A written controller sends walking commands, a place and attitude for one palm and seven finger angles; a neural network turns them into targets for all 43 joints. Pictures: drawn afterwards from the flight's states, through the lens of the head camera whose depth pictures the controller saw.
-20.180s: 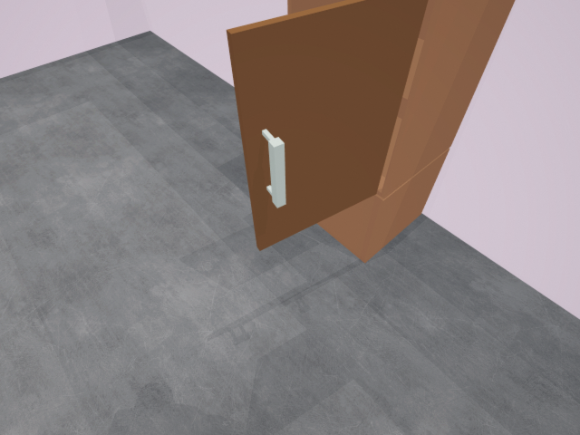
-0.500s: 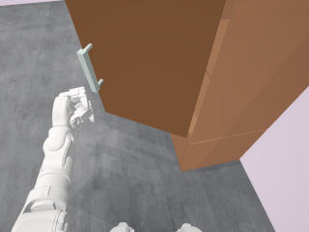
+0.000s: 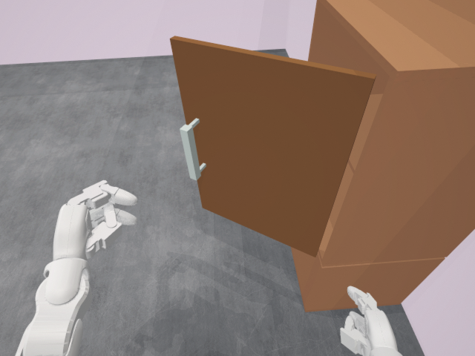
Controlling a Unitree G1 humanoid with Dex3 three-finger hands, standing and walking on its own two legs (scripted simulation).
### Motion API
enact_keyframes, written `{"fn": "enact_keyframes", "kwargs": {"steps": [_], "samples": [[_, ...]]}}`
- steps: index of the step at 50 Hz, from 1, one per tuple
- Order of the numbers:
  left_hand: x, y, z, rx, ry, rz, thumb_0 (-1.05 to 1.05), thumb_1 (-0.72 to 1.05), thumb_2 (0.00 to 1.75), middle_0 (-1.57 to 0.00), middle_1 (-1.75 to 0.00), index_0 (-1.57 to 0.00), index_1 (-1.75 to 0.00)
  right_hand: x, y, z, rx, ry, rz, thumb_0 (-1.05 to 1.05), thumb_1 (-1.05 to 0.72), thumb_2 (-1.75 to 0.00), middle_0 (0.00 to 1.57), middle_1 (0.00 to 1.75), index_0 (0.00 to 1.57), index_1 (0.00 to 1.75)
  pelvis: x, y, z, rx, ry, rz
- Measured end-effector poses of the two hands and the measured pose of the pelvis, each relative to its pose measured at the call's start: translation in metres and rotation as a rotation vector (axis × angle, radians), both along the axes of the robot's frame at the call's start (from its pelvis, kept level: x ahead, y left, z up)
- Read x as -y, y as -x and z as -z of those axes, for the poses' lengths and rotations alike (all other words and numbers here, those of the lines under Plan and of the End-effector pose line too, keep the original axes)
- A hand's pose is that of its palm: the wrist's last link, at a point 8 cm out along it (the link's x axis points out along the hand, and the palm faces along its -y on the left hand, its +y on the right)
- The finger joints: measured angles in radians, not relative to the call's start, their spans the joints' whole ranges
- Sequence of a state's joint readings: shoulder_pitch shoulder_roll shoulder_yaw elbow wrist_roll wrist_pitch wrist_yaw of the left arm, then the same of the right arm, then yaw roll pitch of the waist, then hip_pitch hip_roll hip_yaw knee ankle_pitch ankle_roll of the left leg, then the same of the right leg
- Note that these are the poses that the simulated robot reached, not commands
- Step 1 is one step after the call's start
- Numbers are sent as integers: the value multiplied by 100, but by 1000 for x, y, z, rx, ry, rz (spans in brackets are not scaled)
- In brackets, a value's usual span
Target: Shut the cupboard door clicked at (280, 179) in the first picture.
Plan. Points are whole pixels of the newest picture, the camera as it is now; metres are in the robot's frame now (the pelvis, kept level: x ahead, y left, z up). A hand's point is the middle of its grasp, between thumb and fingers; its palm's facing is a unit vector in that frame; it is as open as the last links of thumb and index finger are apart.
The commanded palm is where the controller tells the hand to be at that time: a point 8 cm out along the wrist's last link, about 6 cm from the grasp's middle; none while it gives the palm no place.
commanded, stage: draw the hand back to the body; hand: left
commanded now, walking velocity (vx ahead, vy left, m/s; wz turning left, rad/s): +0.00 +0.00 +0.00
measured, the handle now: (195, 149) +0.63 +0.19 -0.03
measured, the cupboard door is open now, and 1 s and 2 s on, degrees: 57 57 57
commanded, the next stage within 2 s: step back with the hand held close in 0.72 s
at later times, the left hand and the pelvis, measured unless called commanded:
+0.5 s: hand (41, 255) +0.19 +0.27 +0.16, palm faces +0.49 -0.76 -0.43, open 7.1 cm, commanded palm +0.15 +0.29 +0.18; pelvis +0.01 -0.01 +0.01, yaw +0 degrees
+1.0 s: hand (56, 248) +0.21 +0.26 +0.16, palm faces +0.41 -0.78 -0.48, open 7.4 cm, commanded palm +0.14 +0.30 +0.18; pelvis +0.00 -0.01 +0.00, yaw +1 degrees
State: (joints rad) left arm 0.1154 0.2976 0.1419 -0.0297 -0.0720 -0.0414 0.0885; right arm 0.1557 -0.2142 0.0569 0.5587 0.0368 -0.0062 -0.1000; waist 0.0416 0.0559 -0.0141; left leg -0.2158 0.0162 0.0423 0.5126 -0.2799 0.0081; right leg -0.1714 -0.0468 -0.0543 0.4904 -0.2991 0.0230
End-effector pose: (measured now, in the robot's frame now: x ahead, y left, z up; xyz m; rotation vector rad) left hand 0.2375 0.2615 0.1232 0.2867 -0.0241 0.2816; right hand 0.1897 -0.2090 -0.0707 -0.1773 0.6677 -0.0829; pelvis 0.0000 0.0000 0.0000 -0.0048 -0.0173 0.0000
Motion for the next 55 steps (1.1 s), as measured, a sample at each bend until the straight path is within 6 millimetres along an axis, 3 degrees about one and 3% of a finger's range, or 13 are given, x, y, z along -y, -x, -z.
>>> {"fn": "enact_keyframes", "kwargs": {"steps": [7, 18, 22, 30, 37, 45, 55], "samples": [[-14, 30, -16, -3, -54, -63, 2, 89, 90, -71, -85, -71, -86, -8, -4, 2, -13, -17, -38, 1, -91, -90, 20, 30, 21, 30, -1, -9, -4, 25, -3, 1], [-37, 79, -61, 62, -218, -187, 2, 89, 90, -41, -52, -42, -53, 8, 1, 11, -39, -3, -23, 1, -91, -90, 20, 30, 21, 30, 3, -15, -6, 38, -3, -2], [-39, 90, -66, 73, -241, -218, 2, 89, 90, -32, -42, -32, -43, 13, 1, 11, -32, 1, -19, 1, -91, -90, 20, 30, 20, 30, 5, -13, -6, 44, -4, -5], [-28, 83, -44, 33, -161, -211, 2, 89, 90, -23, -32, -23, -33, 23, 6, 9, -28, 22, -11, 1, -91, -90, 20, 30, 20, 30, 12, -8, -6, 46, -8, -6], [-18, 80, -55, 83, -192, -159, 2, 89, 90, -22, -30, -22, -31, 28, 7, 4, 4, 25, 12, 1, -91, -90, 20, 30, 20, 30, 15, -10, -6, 53, -4, 2], [-25, 77, -61, 82, -229, -166, 2, 89, 90, -21, -30, -21, -30, 29, 8, 8, -17, 10, 18, 1, -91, -90, 20, 30, 20, 30, 14, -9, -6, 31, 2, -1], [-39, 76, -48, 2, -271, -93, 2, 89, 90, -21, -30, -21, -30, 32, 22, 14, -124, 65, 96, 1, -91, -90, 20, 30, 20, 30, -5, 1, -2, -42, 6, -5]]}}
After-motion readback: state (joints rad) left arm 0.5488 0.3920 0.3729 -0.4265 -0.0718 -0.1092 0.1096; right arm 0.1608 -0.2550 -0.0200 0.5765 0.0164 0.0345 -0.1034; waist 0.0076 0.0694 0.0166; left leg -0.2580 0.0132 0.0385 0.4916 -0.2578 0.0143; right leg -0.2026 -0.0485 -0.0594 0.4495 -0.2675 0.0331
